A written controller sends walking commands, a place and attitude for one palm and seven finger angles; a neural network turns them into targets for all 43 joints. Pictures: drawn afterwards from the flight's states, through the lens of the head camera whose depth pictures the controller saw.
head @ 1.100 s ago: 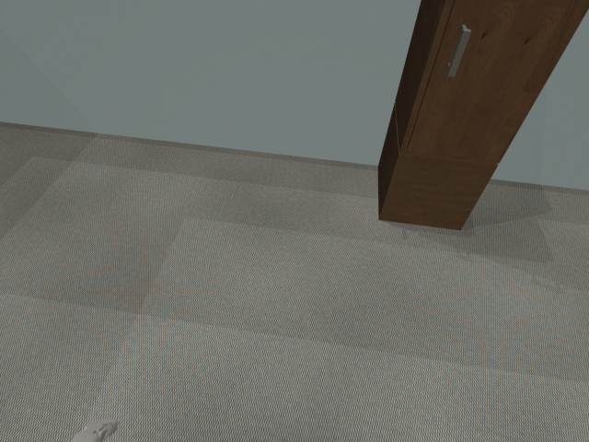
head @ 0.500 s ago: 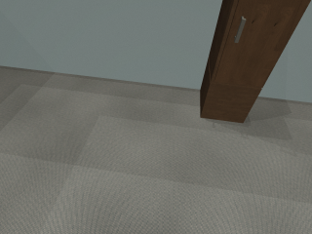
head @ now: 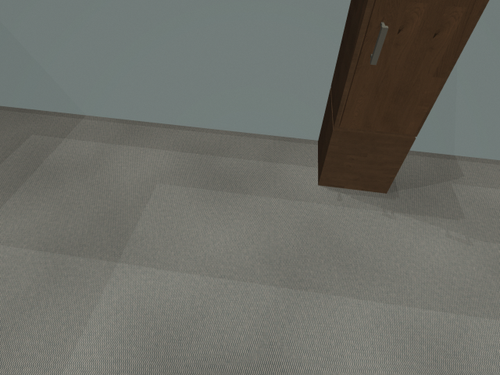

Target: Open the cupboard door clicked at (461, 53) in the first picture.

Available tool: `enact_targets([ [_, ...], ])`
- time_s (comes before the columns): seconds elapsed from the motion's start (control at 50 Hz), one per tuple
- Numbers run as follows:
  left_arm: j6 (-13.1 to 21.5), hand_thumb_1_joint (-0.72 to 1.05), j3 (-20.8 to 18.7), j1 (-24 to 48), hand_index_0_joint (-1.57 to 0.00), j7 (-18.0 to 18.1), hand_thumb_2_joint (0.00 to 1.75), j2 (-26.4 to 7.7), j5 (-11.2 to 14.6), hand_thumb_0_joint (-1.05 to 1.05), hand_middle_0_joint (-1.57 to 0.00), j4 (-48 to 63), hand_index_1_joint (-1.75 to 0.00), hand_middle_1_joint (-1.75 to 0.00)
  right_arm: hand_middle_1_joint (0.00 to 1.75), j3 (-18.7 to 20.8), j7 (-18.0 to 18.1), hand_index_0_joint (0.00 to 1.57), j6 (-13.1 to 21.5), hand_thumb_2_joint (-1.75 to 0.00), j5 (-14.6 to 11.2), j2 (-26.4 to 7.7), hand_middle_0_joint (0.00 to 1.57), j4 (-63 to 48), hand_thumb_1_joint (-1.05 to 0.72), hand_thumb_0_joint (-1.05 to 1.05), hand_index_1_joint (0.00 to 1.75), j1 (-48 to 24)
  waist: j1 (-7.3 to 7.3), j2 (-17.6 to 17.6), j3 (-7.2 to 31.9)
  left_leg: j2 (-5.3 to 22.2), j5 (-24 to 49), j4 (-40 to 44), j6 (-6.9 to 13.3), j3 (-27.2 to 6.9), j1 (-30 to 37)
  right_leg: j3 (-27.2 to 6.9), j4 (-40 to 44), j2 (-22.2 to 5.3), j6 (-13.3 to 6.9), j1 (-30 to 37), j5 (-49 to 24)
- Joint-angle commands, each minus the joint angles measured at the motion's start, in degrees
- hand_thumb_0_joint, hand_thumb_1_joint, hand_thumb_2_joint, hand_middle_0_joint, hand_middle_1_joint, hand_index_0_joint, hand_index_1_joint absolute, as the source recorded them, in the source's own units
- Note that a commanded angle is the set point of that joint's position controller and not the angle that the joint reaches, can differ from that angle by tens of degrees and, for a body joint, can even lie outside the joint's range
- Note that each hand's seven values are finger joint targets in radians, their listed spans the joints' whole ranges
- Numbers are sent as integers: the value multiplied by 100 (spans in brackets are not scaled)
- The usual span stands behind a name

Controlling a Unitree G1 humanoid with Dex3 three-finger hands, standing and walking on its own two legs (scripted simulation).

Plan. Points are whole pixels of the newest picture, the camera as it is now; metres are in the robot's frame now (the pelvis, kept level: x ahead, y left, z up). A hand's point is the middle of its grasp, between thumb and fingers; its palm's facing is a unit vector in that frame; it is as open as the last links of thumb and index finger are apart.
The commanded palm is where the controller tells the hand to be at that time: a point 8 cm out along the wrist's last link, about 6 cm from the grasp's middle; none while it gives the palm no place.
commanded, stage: look at it before walking up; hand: left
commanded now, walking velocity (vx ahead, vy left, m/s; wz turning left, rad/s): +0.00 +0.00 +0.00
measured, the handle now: (377, 43) +1.18 -0.40 +0.04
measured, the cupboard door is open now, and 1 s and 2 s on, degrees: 0 0 0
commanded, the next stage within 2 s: walk to a spot facing it in 0.34 s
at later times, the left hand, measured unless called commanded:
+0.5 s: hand out of the picture +0.08 +0.25 -0.15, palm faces -0.02 -0.94 -0.35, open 7.4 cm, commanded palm none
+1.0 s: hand out of the picture +0.06 +0.15 -0.16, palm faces -0.18 -0.94 -0.28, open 7.4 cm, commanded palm none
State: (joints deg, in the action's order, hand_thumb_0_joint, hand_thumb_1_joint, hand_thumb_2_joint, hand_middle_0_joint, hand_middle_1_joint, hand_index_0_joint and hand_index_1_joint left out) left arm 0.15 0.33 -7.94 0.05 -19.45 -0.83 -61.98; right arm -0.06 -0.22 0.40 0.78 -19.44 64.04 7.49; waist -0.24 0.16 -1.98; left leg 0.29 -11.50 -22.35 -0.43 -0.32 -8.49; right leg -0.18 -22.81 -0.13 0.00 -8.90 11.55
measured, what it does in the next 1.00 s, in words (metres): lifts its left foot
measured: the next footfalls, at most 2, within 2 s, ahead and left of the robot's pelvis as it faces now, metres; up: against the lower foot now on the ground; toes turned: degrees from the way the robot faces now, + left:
left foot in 1.46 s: +0.07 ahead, +0.11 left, +0.00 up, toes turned -31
right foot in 1.98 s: +0.05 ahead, -0.26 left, +0.00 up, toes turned -58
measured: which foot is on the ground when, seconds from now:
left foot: down 0.00-0.84, up 0.86-1.00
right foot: down 0.00-1.00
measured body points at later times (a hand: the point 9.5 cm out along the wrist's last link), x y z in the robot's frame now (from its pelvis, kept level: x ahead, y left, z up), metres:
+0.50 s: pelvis +0.01 +0.00 +0.00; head +0.01 -0.01 +0.45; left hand +0.08 +0.30 -0.13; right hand +0.09 -0.30 -0.13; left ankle +0.01 +0.12 -0.74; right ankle +0.01 -0.12 -0.74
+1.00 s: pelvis -0.02 -0.05 -0.01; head +0.03 -0.08 +0.44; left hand +0.07 +0.20 -0.14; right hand +0.01 -0.31 -0.17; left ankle -0.01 +0.12 -0.66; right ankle -0.01 -0.10 -0.74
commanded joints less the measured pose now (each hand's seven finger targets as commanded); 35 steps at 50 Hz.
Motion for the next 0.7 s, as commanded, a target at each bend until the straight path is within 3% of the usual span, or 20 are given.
enact_targets([
  [0.0, 136, 90, -235, 277, -20, 58, 90, -1182, 19, 0, -20, 350, -30, -30, 30, 211, 71, 20, 144, -90, -27, -1166, 20, -367, -90, 0, 30, -345, 34, -62, 227, 616, 370, 445, 205, -584, -92, -619, 481, -669, -167, -64, -188],
  [0.18, 151, 90, -242, 259, -20, 64, 90, -1183, 19, 0, -20, 344, -30, -30, 30, 207, 82, 20, 148, -90, -37, -1188, 20, -376, -90, 0, 30, -362, 34, -3, 358, 635, 705, 397, 197, -561, 57, -588, 443, -678, -168, 59, -625],
  [0.3, 144, 90, -239, 285, -20, 58, 90, -1194, 16, 0, -20, 329, -30, -30, 30, 203, 80, 20, 138, -90, -34, -1185, 20, -382, -90, 0, 30, -383, 26, -13, 304, 632, 576, 451, 196, -575, 61, -617, 509, -677, -168, 26, -455],
  [0.44, 143, 90, -245, 286, -20, 57, 90, -1202, 22, 0, -20, 335, -30, -30, 30, 209, 100, 20, 154, -90, -30, -1212, 20, -383, -90, 0, 30, -409, 23, -22, 416, 677, 881, 416, 183, -487, 261, -621, 428, -663, -179, 58, -905],
  [0.46, 112, 90, -256, 283, -20, 54, 90, -1149, 19, 0, -20, 367, -30, -30, 30, 219, 115, 20, 142, -90, -23, -1149, 20, -397, -90, 0, 30, -357, 20, -30, 386, 693, 904, 321, 170, -412, 282, -648, 369, -651, -182, -12, -1040],
  [0.52, -82, 90, -182, -42, -20, 89, 90, -574, 22, 0, -20, 388, -30, -30, 30, 139, 156, 20, 5, -90, -14, -499, 20, -411, -90, 0, 30, 34, -17, 21, 311, 735, 986, -6, 51, -118, 235, -732, -7, -595, -119, -289, -1460],
  [0.62, -227, 90, -300, -201, -20, 27, 90, -551, -11, 0, -20, 759, -30, -30, 30, 330, 208, 20, -106, -90, 2, -673, 20, -793, -90, 0, 30, 78, -13, -293, 195, 1080, 540, -106, 223, -144, 107, -703, -773, -266, -89, -978, -1116],
  [0.66, -248, 90, -340, -290, -20, -8, 90, -443, -14, 0, -20, 877, -30, -30, 30, 401, 217, 20, -108, -90, 7, -742, 20, -943, -90, 0, 30, 29, 23, -593, 246, 1381, 562, -14, 404, -290, 13, -514, -1389, -75, -30, -1116, -725],
  [0.68, -256, 90, -349, -325, -20, -19, 90, -389, -17, 0, -20, 933, -30, -30, 30, 440, 211, 20, -97, -90, 0, -757, 20, -1002, -90, 0, 30, 30, 28, -821, 279, 1629, 797, 57, 567, -407, -55, -346, -1871, 8, 5, -1167, -31],
])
